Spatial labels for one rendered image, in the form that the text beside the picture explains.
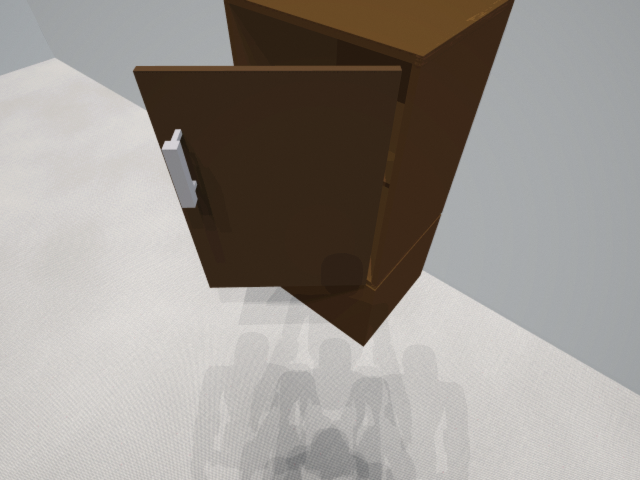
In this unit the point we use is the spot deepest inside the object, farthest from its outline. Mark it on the cupboard door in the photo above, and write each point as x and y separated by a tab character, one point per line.
289	163

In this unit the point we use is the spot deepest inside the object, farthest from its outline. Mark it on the handle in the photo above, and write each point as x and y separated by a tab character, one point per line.
177	166

